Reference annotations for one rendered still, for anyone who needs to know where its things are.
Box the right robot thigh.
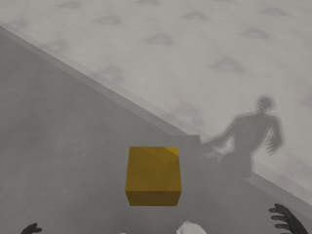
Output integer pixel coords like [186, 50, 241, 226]
[176, 223, 207, 234]

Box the robot left hand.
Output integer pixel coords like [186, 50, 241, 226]
[20, 223, 42, 234]

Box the carton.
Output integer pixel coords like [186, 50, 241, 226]
[125, 146, 182, 207]

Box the robot right hand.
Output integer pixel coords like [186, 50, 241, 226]
[268, 204, 308, 234]

